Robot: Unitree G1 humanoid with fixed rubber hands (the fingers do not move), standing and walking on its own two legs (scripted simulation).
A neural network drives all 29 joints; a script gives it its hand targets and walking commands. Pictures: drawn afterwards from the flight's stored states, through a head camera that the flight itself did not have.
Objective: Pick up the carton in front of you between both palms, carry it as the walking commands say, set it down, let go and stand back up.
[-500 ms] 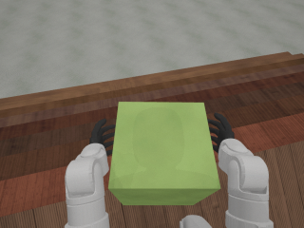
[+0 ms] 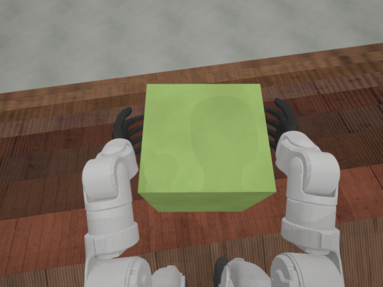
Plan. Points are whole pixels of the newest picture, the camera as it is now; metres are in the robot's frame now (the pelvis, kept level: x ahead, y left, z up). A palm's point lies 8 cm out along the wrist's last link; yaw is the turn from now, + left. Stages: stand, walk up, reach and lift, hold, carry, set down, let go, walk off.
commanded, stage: carry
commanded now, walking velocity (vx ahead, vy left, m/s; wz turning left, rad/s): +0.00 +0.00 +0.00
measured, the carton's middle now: (201, 157) +0.36 +0.01 +0.00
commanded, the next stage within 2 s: none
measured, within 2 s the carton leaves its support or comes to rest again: neither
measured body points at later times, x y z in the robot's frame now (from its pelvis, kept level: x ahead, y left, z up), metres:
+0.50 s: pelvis +0.08 +0.02 +0.02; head +0.09 +0.02 +0.47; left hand +0.43 +0.17 +0.12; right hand +0.42 -0.13 +0.13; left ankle +0.00 +0.12 -0.71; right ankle +0.07 -0.07 -0.71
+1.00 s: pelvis +0.03 +0.02 +0.01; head +0.02 +0.02 +0.46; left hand +0.37 +0.17 +0.12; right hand +0.37 -0.13 +0.13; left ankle +0.00 +0.11 -0.72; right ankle +0.06 -0.07 -0.72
